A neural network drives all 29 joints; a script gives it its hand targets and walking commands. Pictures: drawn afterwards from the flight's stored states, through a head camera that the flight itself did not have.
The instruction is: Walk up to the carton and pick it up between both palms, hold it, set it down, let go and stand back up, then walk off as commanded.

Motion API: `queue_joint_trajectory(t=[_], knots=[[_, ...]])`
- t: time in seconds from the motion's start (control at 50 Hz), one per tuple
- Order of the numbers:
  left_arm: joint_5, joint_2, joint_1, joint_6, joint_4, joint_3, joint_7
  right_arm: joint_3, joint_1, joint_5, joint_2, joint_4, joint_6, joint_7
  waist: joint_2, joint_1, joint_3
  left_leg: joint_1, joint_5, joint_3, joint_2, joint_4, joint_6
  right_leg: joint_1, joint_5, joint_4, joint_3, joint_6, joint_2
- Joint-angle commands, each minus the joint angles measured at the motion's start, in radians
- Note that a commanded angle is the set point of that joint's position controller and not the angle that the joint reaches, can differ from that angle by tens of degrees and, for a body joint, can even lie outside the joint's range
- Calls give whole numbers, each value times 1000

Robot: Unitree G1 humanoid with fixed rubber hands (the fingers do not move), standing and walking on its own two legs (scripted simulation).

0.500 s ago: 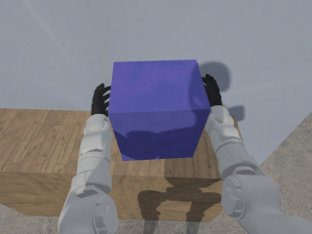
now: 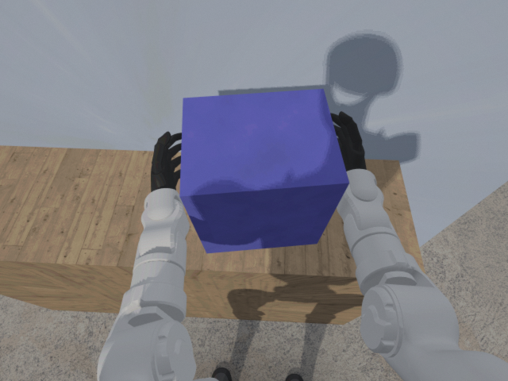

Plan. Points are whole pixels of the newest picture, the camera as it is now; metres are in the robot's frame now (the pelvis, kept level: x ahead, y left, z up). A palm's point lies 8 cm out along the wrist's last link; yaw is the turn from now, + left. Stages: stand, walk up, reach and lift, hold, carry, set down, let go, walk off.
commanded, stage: set down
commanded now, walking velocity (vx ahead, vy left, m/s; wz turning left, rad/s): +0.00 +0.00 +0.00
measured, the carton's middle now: (258, 180) +0.41 +0.03 +0.02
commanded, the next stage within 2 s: none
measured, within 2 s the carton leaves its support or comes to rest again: rests again in 1.34 s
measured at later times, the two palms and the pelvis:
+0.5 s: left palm (171, 198) +0.38 +0.17 +0.00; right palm (345, 171) +0.44 -0.12 +0.02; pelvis +0.00 +0.00 +0.00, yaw +0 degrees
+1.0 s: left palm (171, 200) +0.38 +0.17 +0.00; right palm (345, 169) +0.44 -0.12 +0.03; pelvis +0.00 +0.00 +0.00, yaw +0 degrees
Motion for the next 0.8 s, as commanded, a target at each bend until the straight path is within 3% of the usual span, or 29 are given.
queue_joint_trajectory(t=[0.0, 0.2, 0.44, 0.6, 0.7, 0.78], knots=[[36, -423, -558, -144, -61, -370, -38, 363, -500, -117, 565, -57, -94, 159, -50, 165, -919, 210, 662, 82, -25, 67, -33, 288, 497, 59, -80, -22, 45], [9, -425, -562, -269, 50, -375, -38, 398, -494, -125, 562, 13, -144, 139, -73, 164, -931, 86, 601, 85, -31, 59, -35, 323, 554, 89, -64, -16, 37], [-12, -422, -567, -348, 101, -377, -23, 382, -503, -130, 528, 65, -171, 141, -58, 161, -944, 53, 557, 81, -25, 64, -45, 268, 479, 88, -64, -21, 41], [21, -384, -555, -355, 153, -315, -30, 336, -491, -155, 510, 108, -167, 141, -70, 161, -867, 23, 481, 90, -26, 38, -36, 275, 409, 80, -61, -20, 36], [40, -243, -563, -354, 208, -227, -24, 260, -489, -169, 364, 113, -156, 131, -74, 170, -822, 5, 437, 107, -31, 18, -34, 279, 359, 73, -50, -20, 32], [67, -285, -563, -360, 180, -200, -28, 232, -491, -199, 425, 108, -153, 132, -80, 169, -808, 1, 443, 107, -32, 10, -30, 284, 358, 74, -52, -15, 31]])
